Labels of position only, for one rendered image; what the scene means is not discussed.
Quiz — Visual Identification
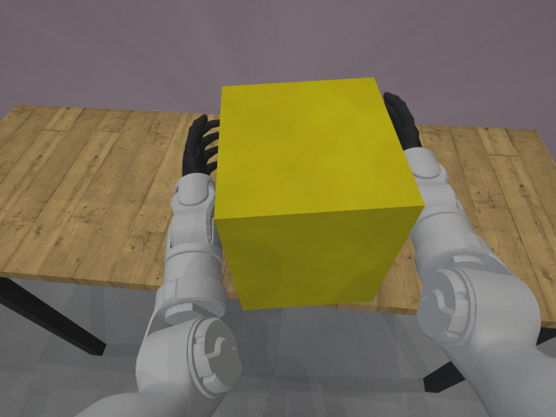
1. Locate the table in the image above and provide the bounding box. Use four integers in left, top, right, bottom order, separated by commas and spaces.
0, 104, 556, 393

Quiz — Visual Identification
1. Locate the right robot upper arm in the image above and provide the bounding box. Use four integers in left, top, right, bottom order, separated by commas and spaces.
416, 266, 556, 417

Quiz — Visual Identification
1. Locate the left robot forearm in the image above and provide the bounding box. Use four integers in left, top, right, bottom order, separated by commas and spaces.
136, 173, 227, 383

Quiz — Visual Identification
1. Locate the left robot hand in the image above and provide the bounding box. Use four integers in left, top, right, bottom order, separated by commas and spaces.
182, 114, 220, 177

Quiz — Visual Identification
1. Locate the right robot hand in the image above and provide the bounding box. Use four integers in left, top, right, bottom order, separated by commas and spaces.
383, 92, 422, 151

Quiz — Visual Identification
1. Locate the carton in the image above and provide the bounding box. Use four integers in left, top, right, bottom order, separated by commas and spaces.
214, 77, 425, 310

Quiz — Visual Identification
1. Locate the right robot forearm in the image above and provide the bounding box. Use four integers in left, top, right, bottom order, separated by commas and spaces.
404, 147, 541, 331

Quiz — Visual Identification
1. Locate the left robot upper arm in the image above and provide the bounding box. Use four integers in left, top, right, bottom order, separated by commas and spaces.
74, 316, 242, 417

